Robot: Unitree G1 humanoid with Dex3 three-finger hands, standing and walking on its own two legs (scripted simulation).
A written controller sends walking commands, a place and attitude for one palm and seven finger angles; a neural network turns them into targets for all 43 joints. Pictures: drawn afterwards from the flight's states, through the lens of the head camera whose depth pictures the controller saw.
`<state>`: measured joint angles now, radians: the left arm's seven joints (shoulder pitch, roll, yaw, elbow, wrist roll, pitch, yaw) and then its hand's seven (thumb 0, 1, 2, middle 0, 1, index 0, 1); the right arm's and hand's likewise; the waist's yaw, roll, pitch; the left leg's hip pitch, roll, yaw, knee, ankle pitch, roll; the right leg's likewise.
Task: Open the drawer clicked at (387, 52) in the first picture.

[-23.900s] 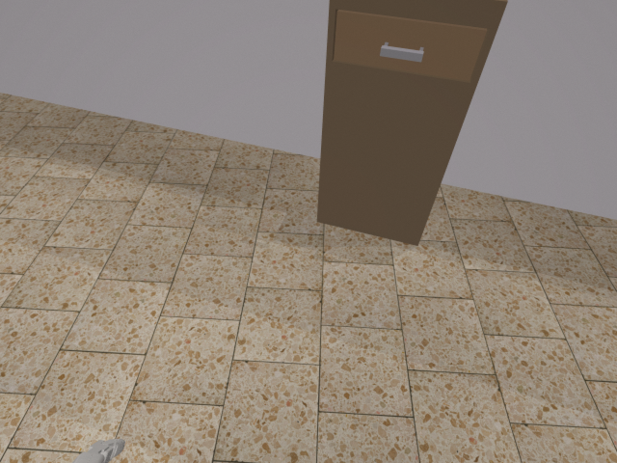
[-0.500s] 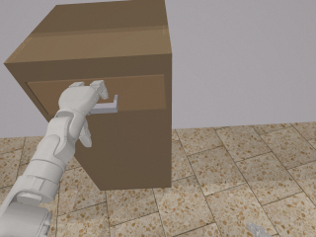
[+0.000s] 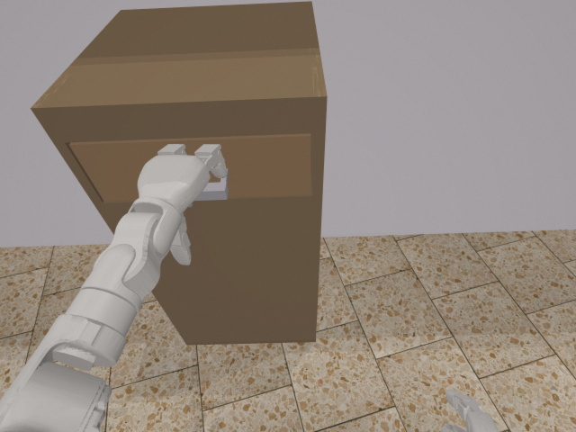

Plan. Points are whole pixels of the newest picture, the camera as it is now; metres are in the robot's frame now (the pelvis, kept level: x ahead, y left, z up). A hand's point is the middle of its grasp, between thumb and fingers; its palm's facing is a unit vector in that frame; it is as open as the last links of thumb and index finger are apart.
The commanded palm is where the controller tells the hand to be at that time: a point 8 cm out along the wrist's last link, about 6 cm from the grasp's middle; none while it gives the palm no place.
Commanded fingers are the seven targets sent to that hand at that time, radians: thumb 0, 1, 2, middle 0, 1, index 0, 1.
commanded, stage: re-aim the fingers above the handle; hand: left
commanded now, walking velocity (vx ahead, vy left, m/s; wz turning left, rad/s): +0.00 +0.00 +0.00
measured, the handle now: (195, 183) +0.51 +0.21 +0.06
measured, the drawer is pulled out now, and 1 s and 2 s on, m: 0.00 0.00 0.00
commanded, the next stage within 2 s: lower the fingers behind the handle in 1.08 s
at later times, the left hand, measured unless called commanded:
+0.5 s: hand (201, 196) +0.42 +0.16 +0.11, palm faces +0.08 -0.11 -0.99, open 13.8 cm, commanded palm +0.40 +0.23 +0.18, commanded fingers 0.00 -0.50 0.30 -0.30 -1.20 -0.30 -1.20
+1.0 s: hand (203, 200) +0.41 +0.16 +0.12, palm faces +0.12 -0.13 -0.98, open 13.8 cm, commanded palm +0.40 +0.23 +0.18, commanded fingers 0.00 -0.50 0.30 -0.30 -1.20 -0.30 -1.20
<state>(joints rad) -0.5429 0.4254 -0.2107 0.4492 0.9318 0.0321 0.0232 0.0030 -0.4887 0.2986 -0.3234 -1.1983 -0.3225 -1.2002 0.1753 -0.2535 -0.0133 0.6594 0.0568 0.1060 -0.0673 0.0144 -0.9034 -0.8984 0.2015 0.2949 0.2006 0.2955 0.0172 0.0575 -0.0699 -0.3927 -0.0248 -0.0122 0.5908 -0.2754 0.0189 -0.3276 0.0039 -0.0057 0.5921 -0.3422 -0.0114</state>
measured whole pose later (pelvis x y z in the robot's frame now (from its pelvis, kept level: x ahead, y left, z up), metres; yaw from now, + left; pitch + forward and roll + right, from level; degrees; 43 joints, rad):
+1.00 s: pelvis +0.01 +0.00 +0.00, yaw +0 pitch +6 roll +0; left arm -0.50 0.44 -0.20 0.34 0.92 -0.09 0.11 0.01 -0.49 0.30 -0.33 -1.20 -0.33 -1.20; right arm 0.14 -0.26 -0.03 0.67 0.05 0.10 -0.07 0.01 -0.90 -0.90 0.20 0.29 0.20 0.30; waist 0.03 0.05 -0.05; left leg -0.42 -0.02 -0.02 0.62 -0.30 0.01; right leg -0.35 0.01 -0.01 0.61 -0.36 -0.01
